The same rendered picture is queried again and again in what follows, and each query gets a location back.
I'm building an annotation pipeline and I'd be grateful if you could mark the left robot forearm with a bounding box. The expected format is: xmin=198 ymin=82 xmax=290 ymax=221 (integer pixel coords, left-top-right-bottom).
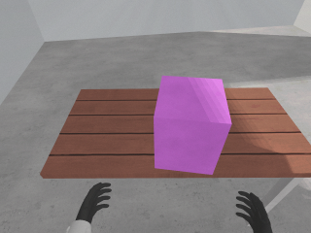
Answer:
xmin=66 ymin=219 xmax=91 ymax=233

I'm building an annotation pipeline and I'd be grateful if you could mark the table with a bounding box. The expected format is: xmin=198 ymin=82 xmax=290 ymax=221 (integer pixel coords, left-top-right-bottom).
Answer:
xmin=40 ymin=87 xmax=311 ymax=226

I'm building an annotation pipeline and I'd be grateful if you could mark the robot right hand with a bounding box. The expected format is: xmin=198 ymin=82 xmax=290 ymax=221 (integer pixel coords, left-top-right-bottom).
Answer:
xmin=235 ymin=191 xmax=273 ymax=233

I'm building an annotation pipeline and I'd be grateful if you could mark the carton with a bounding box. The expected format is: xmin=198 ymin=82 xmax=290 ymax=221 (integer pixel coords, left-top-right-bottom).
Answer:
xmin=154 ymin=76 xmax=232 ymax=175

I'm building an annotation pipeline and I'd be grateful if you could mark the robot left hand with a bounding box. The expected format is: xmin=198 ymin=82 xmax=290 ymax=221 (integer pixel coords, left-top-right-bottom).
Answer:
xmin=76 ymin=183 xmax=112 ymax=224

